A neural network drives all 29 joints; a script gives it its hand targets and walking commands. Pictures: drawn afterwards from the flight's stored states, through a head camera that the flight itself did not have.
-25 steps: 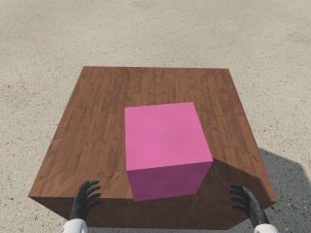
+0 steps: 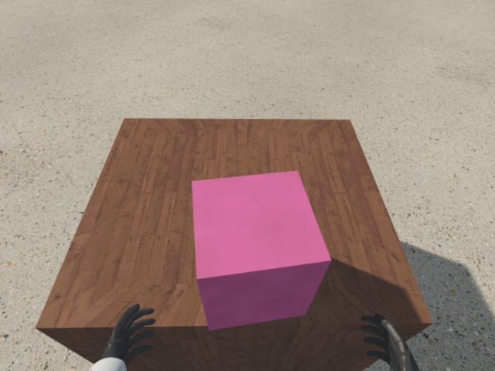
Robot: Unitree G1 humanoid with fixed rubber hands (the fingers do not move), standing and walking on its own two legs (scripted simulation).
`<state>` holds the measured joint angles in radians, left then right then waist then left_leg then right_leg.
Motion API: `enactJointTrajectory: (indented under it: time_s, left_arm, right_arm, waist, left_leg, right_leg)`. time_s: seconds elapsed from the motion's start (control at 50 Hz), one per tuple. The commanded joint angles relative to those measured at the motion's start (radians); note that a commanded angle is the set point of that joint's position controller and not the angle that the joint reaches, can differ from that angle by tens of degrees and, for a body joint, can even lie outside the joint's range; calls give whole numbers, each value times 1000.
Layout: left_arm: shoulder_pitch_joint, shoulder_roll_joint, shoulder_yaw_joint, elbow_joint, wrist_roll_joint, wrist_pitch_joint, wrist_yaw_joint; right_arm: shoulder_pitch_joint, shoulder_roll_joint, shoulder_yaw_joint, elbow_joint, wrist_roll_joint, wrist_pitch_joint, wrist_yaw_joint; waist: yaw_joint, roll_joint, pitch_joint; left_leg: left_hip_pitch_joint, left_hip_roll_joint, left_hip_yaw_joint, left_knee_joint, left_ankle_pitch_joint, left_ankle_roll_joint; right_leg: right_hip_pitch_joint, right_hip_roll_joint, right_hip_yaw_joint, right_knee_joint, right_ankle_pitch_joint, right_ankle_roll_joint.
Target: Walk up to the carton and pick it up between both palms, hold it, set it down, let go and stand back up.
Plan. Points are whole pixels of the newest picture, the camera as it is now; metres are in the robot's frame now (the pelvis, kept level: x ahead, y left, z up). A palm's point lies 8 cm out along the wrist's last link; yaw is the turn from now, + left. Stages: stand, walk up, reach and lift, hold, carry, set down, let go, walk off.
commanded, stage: set down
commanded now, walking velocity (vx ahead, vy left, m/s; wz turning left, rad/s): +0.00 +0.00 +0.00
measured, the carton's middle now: (252, 252) +0.37 +0.03 -0.08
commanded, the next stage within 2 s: let go in 0.10 s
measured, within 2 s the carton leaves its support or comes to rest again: neither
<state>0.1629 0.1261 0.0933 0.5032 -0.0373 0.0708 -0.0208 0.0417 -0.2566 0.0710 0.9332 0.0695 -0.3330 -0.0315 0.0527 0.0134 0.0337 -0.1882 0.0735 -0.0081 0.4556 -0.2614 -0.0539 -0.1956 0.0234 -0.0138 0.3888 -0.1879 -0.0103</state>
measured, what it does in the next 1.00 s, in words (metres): stands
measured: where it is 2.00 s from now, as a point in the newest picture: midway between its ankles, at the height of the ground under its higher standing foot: outside the picture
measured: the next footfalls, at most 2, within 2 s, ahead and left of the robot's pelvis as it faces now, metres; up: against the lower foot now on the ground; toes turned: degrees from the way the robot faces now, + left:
none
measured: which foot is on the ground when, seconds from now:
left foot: down 0.00-1.00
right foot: down 0.00-1.00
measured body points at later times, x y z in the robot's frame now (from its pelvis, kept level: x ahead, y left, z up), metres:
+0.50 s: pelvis +0.00 +0.00 +0.00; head +0.01 +0.00 +0.45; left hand +0.18 +0.23 -0.08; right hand +0.19 -0.24 -0.09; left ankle -0.01 +0.15 -0.74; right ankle +0.01 -0.12 -0.74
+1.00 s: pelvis -0.01 -0.01 +0.00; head -0.03 +0.00 +0.45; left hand +0.10 +0.26 -0.11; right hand +0.12 -0.26 -0.11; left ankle -0.01 +0.14 -0.74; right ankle +0.01 -0.12 -0.74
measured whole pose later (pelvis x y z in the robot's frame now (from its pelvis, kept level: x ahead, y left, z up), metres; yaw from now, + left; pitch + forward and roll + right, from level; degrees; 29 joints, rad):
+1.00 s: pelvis -0.01 -0.01 +0.00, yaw +0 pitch -3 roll -1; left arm 0.23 0.22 0.09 0.79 -0.01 -0.01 0.00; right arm 0.17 -0.24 -0.03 0.85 -0.02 -0.06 -0.02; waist 0.01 0.01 0.00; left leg -0.16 0.07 -0.01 0.45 -0.25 -0.05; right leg -0.18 0.02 -0.01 0.41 -0.19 -0.01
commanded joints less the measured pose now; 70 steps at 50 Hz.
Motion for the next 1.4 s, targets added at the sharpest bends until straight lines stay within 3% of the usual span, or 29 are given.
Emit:
enactJointTrajectory:
  time_s: [0.0, 0.22, 0.3, 0.32, 0.5, 0.54, 0.56, 0.58, 0.6, 0.62, 0.64, 0.66, 0.68, 0.72, 0.76, 0.78, 0.8, 0.82, 0.88, 0.94, 0.98, 1.1, 1.12, 1.22, 1.24, 1.26, 1.28, 1.34, 1.38]
  left_arm:
    - [-24, 203, -23, -171, 57, 13, -4]
    - [-8, 161, -51, -172, 66, 36, 5]
    - [-16, 171, -44, -188, 72, 33, 8]
    - [8, 164, -40, -164, 76, 40, 8]
    - [-10, 172, -56, -170, 62, 33, 9]
    - [0, 177, -39, -152, 65, 35, 10]
    - [7, 177, -40, -159, 62, 28, 11]
    - [86, 287, 64, 10, 80, -58, 26]
    - [110, 314, 60, 17, 65, -78, 28]
    - [92, 292, 59, 33, 59, -84, 32]
    - [78, 254, 39, 47, 63, -90, 24]
    - [46, 270, 40, 55, 63, -100, 29]
    - [49, 263, 29, 80, 65, -105, 27]
    - [57, 289, 34, 112, 66, -105, 22]
    - [26, 300, 32, 132, 68, -117, 23]
    - [38, 310, 34, 134, 68, -122, 19]
    - [44, 320, 31, 158, 67, -125, 25]
    - [48, 322, 29, 163, 76, -130, 25]
    - [49, 325, 28, 191, 67, -133, 25]
    - [49, 315, 26, 202, 65, -136, 24]
    - [74, 309, 19, 227, 67, -137, 24]
    - [42, 339, 30, 230, 68, -130, 26]
    - [50, 326, 26, 233, 63, -130, 23]
    - [40, 335, 29, 220, 66, -129, 22]
    - [60, 319, 22, 232, 68, -125, 18]
    - [71, 360, 34, 223, 68, -131, 22]
    - [59, 351, 31, 231, 68, -128, 22]
    - [52, 353, 39, 219, 66, -127, 18]
    - [36, 336, 27, 223, 63, -122, 15]
  right_arm:
    - [44, 0, -62, -166, -26, -4, -13]
    - [79, -20, -91, -170, -44, 19, -2]
    - [67, -17, -91, -196, -35, 23, 4]
    - [76, -27, -85, -182, -34, 25, 10]
    - [86, -28, -101, -194, -39, 27, 14]
    - [83, -37, -105, -213, -49, 25, 11]
    - [93, -39, -98, -205, -36, 25, 13]
    - [157, -234, -118, -171, -116, 154, 1]
    - [170, -230, -133, -188, -123, 196, 0]
    - [160, -211, -132, -180, -116, 226, 3]
    - [152, -205, -135, -188, -117, 245, -3]
    - [184, -201, -139, -181, -111, 258, -6]
    - [164, -196, -139, -177, -109, 266, -2]
    - [146, -217, -156, -181, -114, 265, -1]
    - [162, -208, -152, -167, -109, 264, 5]
    - [132, -199, -154, -175, -115, 266, 7]
    - [132, -204, -160, -180, -107, 262, 11]
    - [152, -203, -156, -176, -109, 270, 13]
    - [177, -207, -158, -166, -102, 271, 5]
    - [195, -228, -164, -154, -102, 265, 7]
    - [198, -196, -153, -139, -115, 270, 14]
    - [148, -221, -167, -161, -106, 274, 8]
    - [179, -206, -157, -147, -102, 274, 10]
    - [179, -215, -164, -157, -96, 275, 18]
    - [187, -224, -162, -145, -110, 273, 14]
    - [188, -224, -168, -148, -102, 276, 20]
    - [158, -217, -164, -152, -104, 273, 23]
    - [210, -215, -160, -130, -97, 276, 18]
    - [210, -233, -165, -139, -100, 278, 15]
  waist:
    - [-28, -86, -128]
    - [-72, -60, -93]
    - [-62, -52, -101]
    - [-59, -74, -99]
    - [-85, -68, -100]
    - [-73, -73, -114]
    - [-71, -76, -106]
    - [-14, -94, -211]
    - [-38, -102, -228]
    - [-25, -71, -179]
    - [-34, -59, -164]
    - [-46, -91, -123]
    - [-36, -102, -123]
    - [-47, -63, -108]
    - [-54, -83, -113]
    - [-37, -80, -119]
    - [-46, -93, -98]
    - [-54, -36, -83]
    - [-53, -83, -64]
    - [-67, -18, -93]
    - [-55, -70, -59]
    - [-56, -57, -46]
    - [-65, -32, -25]
    - [-62, -40, -2]
    - [-60, -37, 3]
    - [-47, -93, 22]
    - [-52, -35, 11]
    - [-52, -69, 44]
    - [-70, -87, -5]
  left_leg:
    - [109, -109, 87, -110, 220, 35]
    - [119, -101, 77, -124, 228, 22]
    - [121, -95, 64, -121, 224, 25]
    - [120, -101, 70, -118, 228, 27]
    - [130, -106, 76, -113, 212, 31]
    - [124, -114, 75, -112, 221, 31]
    - [122, -107, 73, -113, 235, 34]
    - [3, 12, -7, 23, 347, 62]
    - [10, 6, -15, 25, 325, 64]
    - [-17, 17, -19, 6, 304, 64]
    - [-9, 13, -14, 11, 258, 63]
    - [-18, 14, -22, -4, 235, 60]
    - [9, 12, -29, -19, 194, 57]
    - [34, 17, -18, -19, 205, 67]
    - [23, 27, -33, -47, 162, 62]
    - [12, 35, -29, -53, 168, 66]
    - [18, 21, -29, -52, 159, 61]
    - [9, 17, -19, -51, 144, 57]
    - [27, 32, -38, -66, 145, 64]
    - [55, 39, -40, -65, 175, 72]
    - [41, 32, -30, -73, 131, 64]
    - [22, 30, -38, -73, 116, 63]
    - [38, 30, -47, -72, 99, 67]
    - [19, 29, -45, -76, 41, 74]
    - [-4, 32, -49, -82, 23, 74]
    - [-40, 18, -39, -86, 0, 65]
    - [-26, 20, -38, -80, 28, 65]
    - [-13, 17, -34, -63, 13, 65]
    - [23, 34, -48, -72, 28, 73]
  right_leg:
    - [194, -9, -1, -75, 157, 35]
    - [164, 11, -18, -85, 127, 30]
    - [164, 3, -19, -79, 127, 30]
    - [169, 9, -19, -78, 125, 26]
    - [145, 12, -20, -85, 126, 31]
    - [163, 5, -20, -80, 164, 31]
    - [169, 4, -10, -79, 170, 29]
    - [183, -95, 20, 56, 321, 11]
    - [223, -93, 33, 58, 346, 20]
    - [192, -110, 67, 44, 325, 18]
    - [172, -108, 68, 31, 308, 13]
    - [144, -105, 60, 17, 268, 17]
    - [113, -102, 49, 9, 221, 19]
    - [82, -99, 65, -14, 208, 15]
    - [97, -109, 83, -29, 173, 5]
    - [113, -121, 82, -20, 175, 7]
    - [77, -102, 79, -29, 173, 16]
    - [89, -113, 77, -19, 189, 15]
    - [67, -117, 92, -43, 138, 12]
    - [50, -113, 100, -45, 131, 4]
    - [51, -108, 88, -42, 112, 14]
    - [29, -114, 104, -67, 61, 10]
    - [-5, -106, 111, -81, 17, 8]
    - [-46, -120, 137, -102, -85, 2]
    - [-15, -108, 109, -87, -69, 7]
    - [-11, -112, 106, -98, -99, 13]
    - [-9, -113, 134, -92, -89, 4]
    - [-65, -123, 157, -131, -173, 2]
    - [-54, -110, 128, -106, -118, 7]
